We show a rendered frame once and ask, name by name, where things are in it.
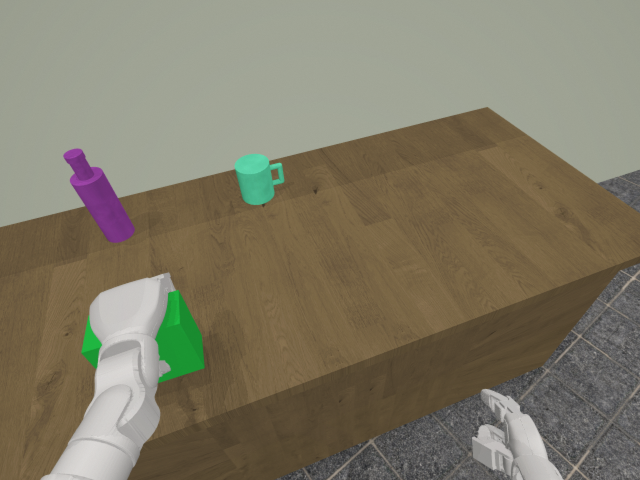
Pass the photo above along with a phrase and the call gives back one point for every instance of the table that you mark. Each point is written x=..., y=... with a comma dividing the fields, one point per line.
x=389, y=277

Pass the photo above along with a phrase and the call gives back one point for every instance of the robot right hand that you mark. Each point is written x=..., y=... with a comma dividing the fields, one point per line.
x=497, y=449

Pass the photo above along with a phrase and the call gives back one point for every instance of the sponge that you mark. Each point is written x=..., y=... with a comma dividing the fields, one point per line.
x=179, y=340

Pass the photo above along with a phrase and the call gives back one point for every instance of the right robot forearm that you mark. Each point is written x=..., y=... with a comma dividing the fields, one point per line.
x=533, y=467

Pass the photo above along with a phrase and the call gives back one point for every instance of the left robot forearm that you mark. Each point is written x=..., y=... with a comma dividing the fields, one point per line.
x=122, y=416

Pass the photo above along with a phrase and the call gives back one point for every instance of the robot left hand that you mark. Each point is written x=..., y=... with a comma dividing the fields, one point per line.
x=134, y=307

